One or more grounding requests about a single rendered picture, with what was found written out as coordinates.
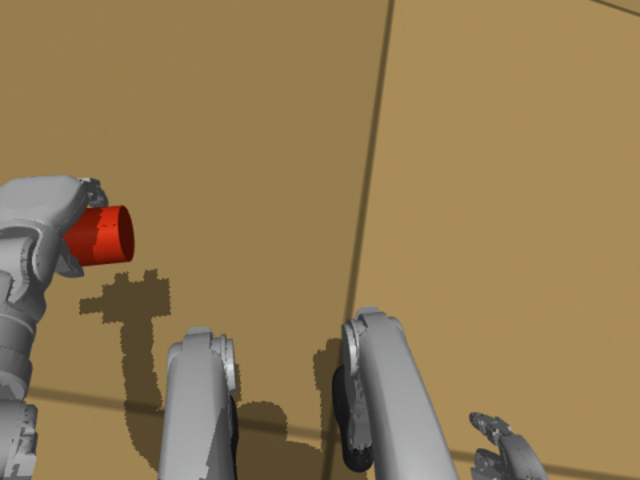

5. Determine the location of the left robot hand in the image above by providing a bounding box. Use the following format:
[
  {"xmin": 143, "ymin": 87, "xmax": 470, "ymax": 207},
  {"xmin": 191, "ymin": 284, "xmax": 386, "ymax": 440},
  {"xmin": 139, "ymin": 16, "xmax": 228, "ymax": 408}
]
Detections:
[{"xmin": 0, "ymin": 175, "xmax": 109, "ymax": 278}]

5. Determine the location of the left robot arm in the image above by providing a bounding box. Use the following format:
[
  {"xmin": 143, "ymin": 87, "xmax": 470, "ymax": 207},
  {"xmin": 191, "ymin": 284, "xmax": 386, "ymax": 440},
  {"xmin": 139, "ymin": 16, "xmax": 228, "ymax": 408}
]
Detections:
[{"xmin": 0, "ymin": 219, "xmax": 62, "ymax": 480}]

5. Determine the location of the bottle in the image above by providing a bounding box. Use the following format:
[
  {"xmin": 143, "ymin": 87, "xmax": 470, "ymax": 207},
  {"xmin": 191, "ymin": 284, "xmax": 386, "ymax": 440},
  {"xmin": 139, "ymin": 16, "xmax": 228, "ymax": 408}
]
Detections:
[{"xmin": 62, "ymin": 206, "xmax": 134, "ymax": 267}]

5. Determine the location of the right robot hand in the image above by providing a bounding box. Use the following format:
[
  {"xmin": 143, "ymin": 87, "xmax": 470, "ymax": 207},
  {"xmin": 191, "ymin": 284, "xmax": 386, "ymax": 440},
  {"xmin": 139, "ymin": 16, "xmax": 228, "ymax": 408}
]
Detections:
[{"xmin": 469, "ymin": 412, "xmax": 549, "ymax": 480}]

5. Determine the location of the right robot foot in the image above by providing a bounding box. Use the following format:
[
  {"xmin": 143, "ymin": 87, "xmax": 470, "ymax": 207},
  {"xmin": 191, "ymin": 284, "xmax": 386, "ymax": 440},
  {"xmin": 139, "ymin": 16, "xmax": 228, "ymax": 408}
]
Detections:
[{"xmin": 332, "ymin": 365, "xmax": 373, "ymax": 473}]

